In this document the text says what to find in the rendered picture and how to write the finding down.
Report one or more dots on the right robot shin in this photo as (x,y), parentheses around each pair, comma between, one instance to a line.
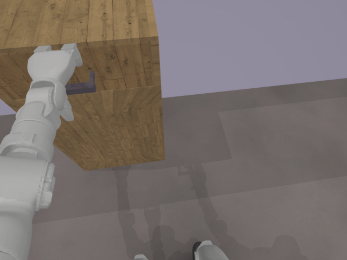
(206,242)

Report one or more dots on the handle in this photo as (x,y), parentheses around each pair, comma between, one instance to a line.
(81,88)

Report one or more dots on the cabinet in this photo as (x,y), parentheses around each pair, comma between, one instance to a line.
(111,127)

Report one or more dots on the drawer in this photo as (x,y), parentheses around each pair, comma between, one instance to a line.
(116,66)

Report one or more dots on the robot left hand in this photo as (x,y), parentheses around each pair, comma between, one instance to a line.
(58,65)

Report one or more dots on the left robot forearm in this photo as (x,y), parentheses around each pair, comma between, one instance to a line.
(34,130)

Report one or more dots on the robot right thigh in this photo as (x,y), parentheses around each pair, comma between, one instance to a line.
(210,252)

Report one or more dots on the robot left upper arm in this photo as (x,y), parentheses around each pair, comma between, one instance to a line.
(26,185)

